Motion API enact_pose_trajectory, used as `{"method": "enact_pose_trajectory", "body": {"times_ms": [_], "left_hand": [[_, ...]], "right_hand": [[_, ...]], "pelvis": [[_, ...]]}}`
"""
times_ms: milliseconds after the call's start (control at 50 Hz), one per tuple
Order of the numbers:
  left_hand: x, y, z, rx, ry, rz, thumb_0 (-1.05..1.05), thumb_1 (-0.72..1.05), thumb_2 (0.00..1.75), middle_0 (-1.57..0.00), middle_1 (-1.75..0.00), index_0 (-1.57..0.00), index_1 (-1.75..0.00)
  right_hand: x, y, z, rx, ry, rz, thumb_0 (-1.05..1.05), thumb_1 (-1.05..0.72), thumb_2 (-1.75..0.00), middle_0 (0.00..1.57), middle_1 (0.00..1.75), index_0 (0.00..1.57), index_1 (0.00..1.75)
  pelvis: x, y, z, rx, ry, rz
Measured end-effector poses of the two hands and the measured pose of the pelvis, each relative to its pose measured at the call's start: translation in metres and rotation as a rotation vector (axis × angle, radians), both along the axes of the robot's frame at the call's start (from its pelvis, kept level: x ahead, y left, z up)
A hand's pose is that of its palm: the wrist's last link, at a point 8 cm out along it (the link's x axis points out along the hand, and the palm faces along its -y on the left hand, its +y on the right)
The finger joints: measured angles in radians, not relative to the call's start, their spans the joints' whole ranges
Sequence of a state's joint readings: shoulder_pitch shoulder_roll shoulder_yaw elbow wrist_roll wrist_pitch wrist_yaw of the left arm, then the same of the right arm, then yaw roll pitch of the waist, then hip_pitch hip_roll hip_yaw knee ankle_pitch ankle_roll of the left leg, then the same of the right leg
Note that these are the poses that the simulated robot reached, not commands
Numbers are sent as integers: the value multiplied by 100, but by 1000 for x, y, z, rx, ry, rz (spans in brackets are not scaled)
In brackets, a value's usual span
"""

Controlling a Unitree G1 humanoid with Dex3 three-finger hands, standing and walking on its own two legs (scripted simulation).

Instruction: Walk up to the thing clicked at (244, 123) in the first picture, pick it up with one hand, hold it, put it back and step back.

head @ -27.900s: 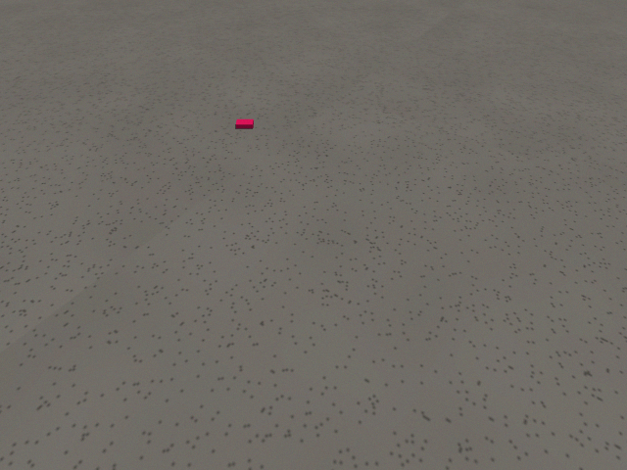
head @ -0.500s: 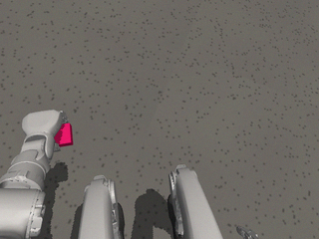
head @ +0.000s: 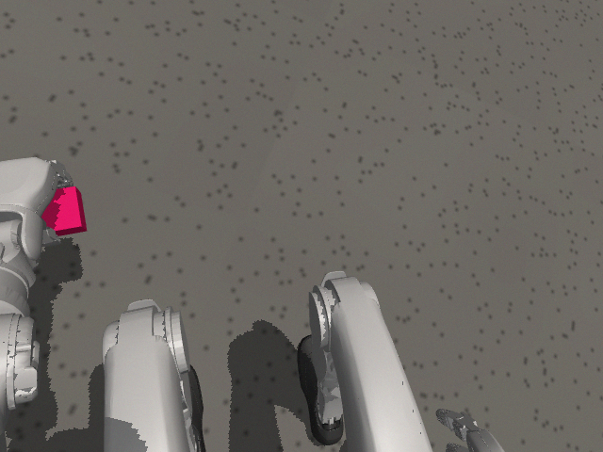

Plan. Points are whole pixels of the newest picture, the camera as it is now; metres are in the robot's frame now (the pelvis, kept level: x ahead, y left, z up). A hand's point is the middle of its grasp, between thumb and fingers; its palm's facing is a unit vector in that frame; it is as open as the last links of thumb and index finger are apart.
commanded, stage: crouch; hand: left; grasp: from above
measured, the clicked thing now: (41, 215) +0.46 +0.30 -0.21
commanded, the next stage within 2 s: lower in 0.52 s
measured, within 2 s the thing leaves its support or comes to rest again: rests again in 1.80 s
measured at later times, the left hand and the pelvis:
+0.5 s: hand (51, 215) +0.46 +0.29 -0.23, palm faces -0.46 -0.08 -0.88, open 8.7 cm; pelvis -0.01 +0.00 -0.06, yaw -2 degrees
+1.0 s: hand (63, 220) +0.47 +0.30 -0.29, palm faces -0.47 -0.09 -0.88, open 8.7 cm; pelvis +0.00 +0.00 -0.09, yaw -4 degrees
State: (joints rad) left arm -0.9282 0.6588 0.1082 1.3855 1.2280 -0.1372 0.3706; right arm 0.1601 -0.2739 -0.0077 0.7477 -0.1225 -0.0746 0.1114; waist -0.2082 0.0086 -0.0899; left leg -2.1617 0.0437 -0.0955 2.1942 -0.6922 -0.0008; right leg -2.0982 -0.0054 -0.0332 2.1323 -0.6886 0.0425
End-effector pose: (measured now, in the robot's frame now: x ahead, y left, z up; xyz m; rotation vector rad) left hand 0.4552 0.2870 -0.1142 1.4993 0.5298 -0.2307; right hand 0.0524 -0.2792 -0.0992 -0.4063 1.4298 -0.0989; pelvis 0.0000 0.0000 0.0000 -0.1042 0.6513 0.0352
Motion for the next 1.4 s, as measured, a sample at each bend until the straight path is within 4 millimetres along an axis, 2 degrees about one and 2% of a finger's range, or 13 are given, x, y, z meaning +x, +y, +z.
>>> {"method": "enact_pose_trajectory", "body": {"times_ms": [240, 500, 720, 1120, 1400], "left_hand": [[6, 2, -35, -8, 11, -6, 0, 20, 22, -87, -25, -90, -23], [15, 6, -61, -4, 0, -4, 0, 22, 17, -88, -22, -91, -21], [19, 10, -78, -6, 11, 3, 0, 22, 16, -89, -21, -92, -19], [23, 10, -126, -25, 7, 0, 0, 22, 12, -91, -18, -94, -17], [28, 8, -149, -41, 4, 19, 0, 24, 11, -91, -15, -94, -13]], "right_hand": [[-27, 6, -29, 20, 61, -11, 0, -90, -89, 21, 30, 21, 30], [-31, 7, -51, 25, 78, 15, 0, -90, -89, 21, 30, 21, 30], [-28, 7, -56, 22, 87, 36, 0, -90, -89, 21, 30, 21, 30], [-34, 10, -64, 10, 126, 92, 0, -90, -89, 21, 30, 21, 30], [-34, 16, -60, 8, 131, 139, 0, -89, -89, 21, 30, 21, 30]], "pelvis": [[-5, 0, -34, -7, -27, -7], [-6, -1, -59, -20, -51, -19], [-4, 0, -69, -33, -62, -25], [-2, 2, -91, -62, -95, -45], [0, 4, -96, -86, -110, -58]]}}
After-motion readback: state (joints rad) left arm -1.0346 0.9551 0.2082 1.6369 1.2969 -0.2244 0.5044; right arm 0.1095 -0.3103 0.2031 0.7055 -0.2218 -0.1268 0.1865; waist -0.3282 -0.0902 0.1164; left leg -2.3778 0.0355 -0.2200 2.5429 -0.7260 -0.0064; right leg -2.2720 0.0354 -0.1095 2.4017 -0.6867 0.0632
